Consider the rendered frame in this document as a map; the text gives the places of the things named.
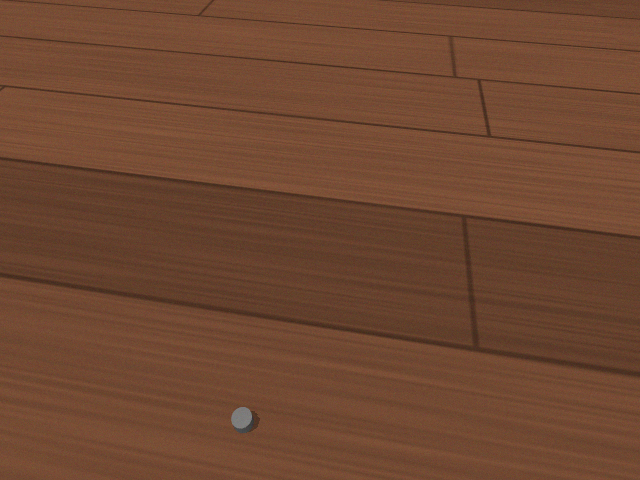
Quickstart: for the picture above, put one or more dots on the tin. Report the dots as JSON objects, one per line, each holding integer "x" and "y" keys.
{"x": 242, "y": 420}

